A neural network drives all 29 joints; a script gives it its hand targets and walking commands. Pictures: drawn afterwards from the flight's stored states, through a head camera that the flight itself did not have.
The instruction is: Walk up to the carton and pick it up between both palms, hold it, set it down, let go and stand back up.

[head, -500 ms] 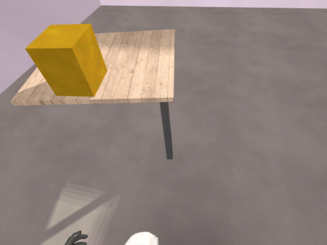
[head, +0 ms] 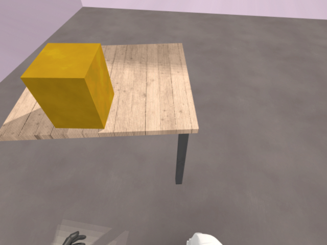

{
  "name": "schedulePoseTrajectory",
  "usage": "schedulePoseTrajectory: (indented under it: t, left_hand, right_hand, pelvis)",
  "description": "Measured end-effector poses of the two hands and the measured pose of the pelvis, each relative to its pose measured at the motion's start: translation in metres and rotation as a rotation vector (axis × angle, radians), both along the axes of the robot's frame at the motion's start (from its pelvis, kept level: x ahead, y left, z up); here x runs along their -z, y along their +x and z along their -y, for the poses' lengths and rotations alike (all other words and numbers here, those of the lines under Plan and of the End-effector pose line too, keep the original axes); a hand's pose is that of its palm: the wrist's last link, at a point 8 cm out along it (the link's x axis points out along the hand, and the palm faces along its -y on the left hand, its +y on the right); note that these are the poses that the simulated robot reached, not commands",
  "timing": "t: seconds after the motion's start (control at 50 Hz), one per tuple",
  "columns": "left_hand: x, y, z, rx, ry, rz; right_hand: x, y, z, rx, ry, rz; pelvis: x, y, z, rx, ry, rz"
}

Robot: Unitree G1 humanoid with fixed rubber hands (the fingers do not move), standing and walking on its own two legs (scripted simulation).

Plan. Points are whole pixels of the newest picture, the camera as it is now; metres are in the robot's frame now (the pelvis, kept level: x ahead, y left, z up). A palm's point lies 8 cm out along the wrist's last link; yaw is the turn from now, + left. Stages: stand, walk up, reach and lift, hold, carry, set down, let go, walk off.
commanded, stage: walk up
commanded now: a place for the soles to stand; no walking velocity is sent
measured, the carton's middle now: (77, 87) +0.68 +0.32 -0.02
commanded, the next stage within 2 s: none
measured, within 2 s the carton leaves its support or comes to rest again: neither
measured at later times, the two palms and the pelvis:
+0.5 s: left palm out of the picture +0.20 +0.47 -0.11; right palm (192, 196) +0.26 -0.08 -0.11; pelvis +0.15 +0.18 -0.01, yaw +0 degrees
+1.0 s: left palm out of the picture +0.34 +0.61 -0.10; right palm (141, 179) +0.33 +0.07 -0.11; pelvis +0.23 +0.33 -0.01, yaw -2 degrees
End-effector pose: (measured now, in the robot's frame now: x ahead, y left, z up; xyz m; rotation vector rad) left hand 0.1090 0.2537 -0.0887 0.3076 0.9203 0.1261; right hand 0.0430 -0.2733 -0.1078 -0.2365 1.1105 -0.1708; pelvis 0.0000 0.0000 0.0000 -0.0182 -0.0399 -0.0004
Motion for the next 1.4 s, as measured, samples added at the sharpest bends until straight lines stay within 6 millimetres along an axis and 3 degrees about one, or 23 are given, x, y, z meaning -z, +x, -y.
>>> schedulePoseTrajectory:
  t: [0.06,0.12,0.28,0.4,0.48,0.58,0.66,0.74,0.88,0.98,1.14,1.28,1.4]
  left_hand:
    - [0.002,0.029,-0.008,0.014,0.029,0.061]
    - [0.002,0.033,-0.028,-0.034,0.069,0.036]
    - [-0.004,0.012,-0.110,-0.118,0.112,-0.136]
    - [0.024,0.033,-0.188,-0.129,0.117,-0.208]
    - [0.027,0.080,-0.212,-0.122,0.091,-0.189]
    - [0.009,0.150,-0.216,-0.048,0.044,-0.070]
    - [0.006,0.189,-0.220,0.003,0.044,0.026]
    - [0.005,0.194,-0.246,-0.024,0.083,0.010]
    - [0.007,0.204,-0.315,-0.040,0.071,-0.030]
    - [0.015,0.224,-0.350,-0.043,0.038,-0.047]
    - [0.010,0.251,-0.351,0.017,-0.017,-0.012]
    - [0.008,0.255,-0.348,0.034,-0.058,-0.033]
    - [0.008,0.251,-0.347,0.040,-0.058,-0.060]
  right_hand:
    - [0.019,0.008,-0.007,-0.005,0.013,-0.052]
    - [0.027,0.033,-0.024,-0.050,0.019,-0.097]
    - [0.006,0.149,-0.100,-0.143,0.069,0.047]
    - [0.003,0.221,-0.164,-0.161,0.037,0.185]
    - [0.000,0.222,-0.190,-0.097,0.019,0.161]
    - [-0.004,0.207,-0.207,-0.033,0.000,0.075]
    - [0.013,0.204,-0.219,-0.032,0.010,0.006]
    - [0.025,0.221,-0.242,-0.058,0.004,-0.042]
    - [0.014,0.266,-0.306,-0.072,0.033,0.055]
    - [0.004,0.280,-0.338,-0.040,0.002,0.105]
    - [-0.017,0.298,-0.357,-0.058,-0.021,0.153]
    - [-0.030,0.307,-0.360,-0.054,-0.021,0.210]
    - [-0.033,0.303,-0.355,-0.047,-0.026,0.219]
  pelvis:
    - [0.013,0.023,-0.008,0.000,0.011,0.001]
    - [0.014,0.039,-0.025,-0.011,-0.010,0.011]
    - [0.000,0.084,-0.084,-0.015,-0.008,0.003]
    - [0.021,0.126,-0.148,-0.003,0.001,0.006]
    - [0.017,0.145,-0.174,0.004,0.008,0.008]
    - [0.004,0.169,-0.200,0.005,0.000,0.000]
    - [0.013,0.187,-0.217,0.010,0.015,-0.004]
    - [0.016,0.198,-0.244,0.012,-0.007,0.009]
    - [0.015,0.217,-0.298,0.032,0.008,-0.007]
    - [0.015,0.228,-0.327,0.033,0.013,-0.008]
    - [0.005,0.237,-0.345,0.036,0.007,-0.029]
    - [-0.002,0.240,-0.351,0.053,0.019,-0.029]
    - [-0.004,0.241,-0.349,0.066,0.025,-0.028]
